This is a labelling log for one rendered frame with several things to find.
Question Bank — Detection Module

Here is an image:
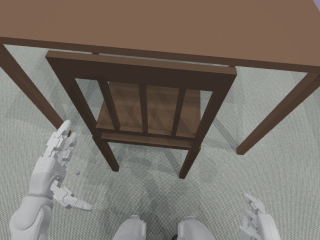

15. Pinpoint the left robot shin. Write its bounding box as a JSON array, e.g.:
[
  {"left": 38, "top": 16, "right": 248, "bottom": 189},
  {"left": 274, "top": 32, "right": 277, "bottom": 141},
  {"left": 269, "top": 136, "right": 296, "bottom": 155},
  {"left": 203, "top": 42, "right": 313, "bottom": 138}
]
[{"left": 130, "top": 215, "right": 140, "bottom": 219}]

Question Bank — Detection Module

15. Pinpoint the right robot hand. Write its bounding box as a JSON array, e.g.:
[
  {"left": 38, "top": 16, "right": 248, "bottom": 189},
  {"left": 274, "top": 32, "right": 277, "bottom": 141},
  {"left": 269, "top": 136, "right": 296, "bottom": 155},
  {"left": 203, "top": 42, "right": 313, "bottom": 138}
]
[{"left": 239, "top": 192, "right": 281, "bottom": 240}]

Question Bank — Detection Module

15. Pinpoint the table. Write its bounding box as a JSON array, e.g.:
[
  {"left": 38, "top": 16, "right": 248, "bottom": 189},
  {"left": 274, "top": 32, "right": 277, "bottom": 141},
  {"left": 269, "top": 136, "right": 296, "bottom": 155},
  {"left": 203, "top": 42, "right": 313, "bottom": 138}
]
[{"left": 0, "top": 0, "right": 320, "bottom": 155}]

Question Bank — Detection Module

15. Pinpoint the robot left forearm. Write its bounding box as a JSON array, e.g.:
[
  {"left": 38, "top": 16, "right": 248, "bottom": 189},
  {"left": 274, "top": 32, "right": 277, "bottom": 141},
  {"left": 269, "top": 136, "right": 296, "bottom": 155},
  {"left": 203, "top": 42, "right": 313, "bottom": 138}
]
[{"left": 9, "top": 195, "right": 54, "bottom": 240}]

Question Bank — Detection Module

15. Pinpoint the left robot thigh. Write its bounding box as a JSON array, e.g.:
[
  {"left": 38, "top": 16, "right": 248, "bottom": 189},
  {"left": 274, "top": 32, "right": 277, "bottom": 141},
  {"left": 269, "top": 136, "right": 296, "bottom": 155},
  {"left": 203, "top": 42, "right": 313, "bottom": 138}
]
[{"left": 112, "top": 218, "right": 147, "bottom": 240}]

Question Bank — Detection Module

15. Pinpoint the left robot hand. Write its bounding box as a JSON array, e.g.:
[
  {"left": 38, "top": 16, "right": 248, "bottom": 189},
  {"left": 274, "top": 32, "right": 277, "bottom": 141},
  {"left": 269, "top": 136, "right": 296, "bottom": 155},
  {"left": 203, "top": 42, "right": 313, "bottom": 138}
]
[{"left": 28, "top": 119, "right": 92, "bottom": 212}]

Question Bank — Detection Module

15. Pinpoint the chair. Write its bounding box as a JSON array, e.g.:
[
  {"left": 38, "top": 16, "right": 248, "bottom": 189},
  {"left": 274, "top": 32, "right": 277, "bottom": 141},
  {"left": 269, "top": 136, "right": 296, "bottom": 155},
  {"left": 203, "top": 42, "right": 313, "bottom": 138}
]
[{"left": 45, "top": 50, "right": 237, "bottom": 179}]

